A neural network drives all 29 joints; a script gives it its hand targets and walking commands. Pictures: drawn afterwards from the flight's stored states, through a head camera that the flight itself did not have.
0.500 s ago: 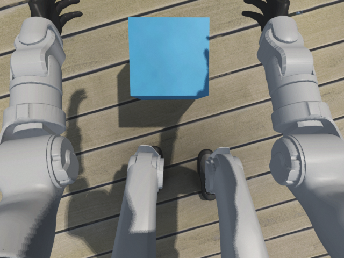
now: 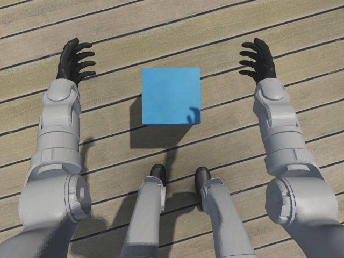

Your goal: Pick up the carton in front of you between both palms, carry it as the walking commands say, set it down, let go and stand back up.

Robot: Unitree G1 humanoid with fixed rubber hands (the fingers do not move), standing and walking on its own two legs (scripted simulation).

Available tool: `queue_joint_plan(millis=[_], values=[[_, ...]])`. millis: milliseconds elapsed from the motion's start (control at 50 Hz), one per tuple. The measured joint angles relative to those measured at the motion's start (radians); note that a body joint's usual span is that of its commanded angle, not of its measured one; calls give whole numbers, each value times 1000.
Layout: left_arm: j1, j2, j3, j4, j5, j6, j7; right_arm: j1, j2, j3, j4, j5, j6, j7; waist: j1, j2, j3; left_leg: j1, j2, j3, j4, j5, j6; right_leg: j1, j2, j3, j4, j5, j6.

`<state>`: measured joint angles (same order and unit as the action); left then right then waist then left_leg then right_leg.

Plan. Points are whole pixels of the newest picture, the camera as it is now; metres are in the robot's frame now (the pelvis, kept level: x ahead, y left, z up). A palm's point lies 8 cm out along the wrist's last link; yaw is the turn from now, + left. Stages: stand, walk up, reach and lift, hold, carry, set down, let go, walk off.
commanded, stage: let go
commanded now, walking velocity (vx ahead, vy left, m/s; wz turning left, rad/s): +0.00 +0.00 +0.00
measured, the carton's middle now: (170, 101) +0.49 +0.04 -0.55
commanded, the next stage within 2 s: stand in 1.12 s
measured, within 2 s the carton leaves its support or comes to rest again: neither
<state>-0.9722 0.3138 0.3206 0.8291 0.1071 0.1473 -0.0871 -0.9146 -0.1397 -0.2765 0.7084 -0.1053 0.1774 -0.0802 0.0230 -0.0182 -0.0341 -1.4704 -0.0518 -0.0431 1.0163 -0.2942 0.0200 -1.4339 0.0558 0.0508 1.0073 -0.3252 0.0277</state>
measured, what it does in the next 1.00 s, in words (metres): rises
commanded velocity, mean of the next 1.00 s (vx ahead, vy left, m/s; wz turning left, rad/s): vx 0.00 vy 0.00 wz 0.00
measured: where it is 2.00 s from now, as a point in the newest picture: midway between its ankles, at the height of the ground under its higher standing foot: (180, 194)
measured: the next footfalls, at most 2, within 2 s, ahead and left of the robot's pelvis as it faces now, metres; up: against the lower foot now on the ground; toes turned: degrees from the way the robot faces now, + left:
none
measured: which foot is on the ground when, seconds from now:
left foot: down 0.00-1.00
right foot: down 0.00-1.00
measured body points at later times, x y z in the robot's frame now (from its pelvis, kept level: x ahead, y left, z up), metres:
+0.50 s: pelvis +0.06 -0.01 +0.09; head +0.20 -0.01 +0.51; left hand +0.31 +0.23 -0.01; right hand +0.32 -0.23 -0.01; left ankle +0.06 +0.10 -0.64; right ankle +0.05 -0.13 -0.64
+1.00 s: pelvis +0.07 -0.02 +0.10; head +0.08 -0.02 +0.55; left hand +0.24 +0.21 +0.03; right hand +0.25 -0.25 +0.03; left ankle +0.06 +0.10 -0.64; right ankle +0.05 -0.13 -0.64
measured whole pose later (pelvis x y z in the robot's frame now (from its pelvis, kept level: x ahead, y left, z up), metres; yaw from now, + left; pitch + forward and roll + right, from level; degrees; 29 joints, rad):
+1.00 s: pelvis +0.07 -0.02 +0.10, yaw +1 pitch -5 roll +0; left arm 0.21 0.21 0.05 0.42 0.02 0.14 -0.08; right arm 0.21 -0.21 -0.04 0.42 -0.01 0.14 0.07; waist 0.00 -0.01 0.11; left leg -0.09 -0.03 -0.06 0.44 -0.26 0.00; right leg -0.07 0.04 0.05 0.45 -0.30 -0.03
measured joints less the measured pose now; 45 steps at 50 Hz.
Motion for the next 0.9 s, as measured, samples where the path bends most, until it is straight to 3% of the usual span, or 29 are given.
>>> queue_joint_plan(millis=[140, 540, 720, 900], values=[[299, -43, -50, -133, -26, -36, -1, 294, 7, 61, -100, 19, -43, 30, -2, 2, 0, 216, -2, -1, -140, 16, 3, 214, -10, 6, -138, 15, -5], [968, -109, -207, -284, -109, -165, 17, 919, -30, 191, -188, 90, -179, 103, -18, 14, 4, 866, 11, -11, -452, 46, -12, 854, -15, 9, -436, 46, -35], [1180, -107, -263, -365, -110, -128, 19, 1126, -69, 229, -255, 107, -152, 130, -21, 13, 60, 1202, 21, -15, -585, 61, -20, 1186, -14, 6, -563, 60, -49], [1194, -99, -272, -399, -98, -31, 5, 1138, -74, 241, -278, 107, -65, 147, -24, 8, 118, 1350, 24, -16, -584, 40, -23, 1335, -13, -1, -561, 38, -56]])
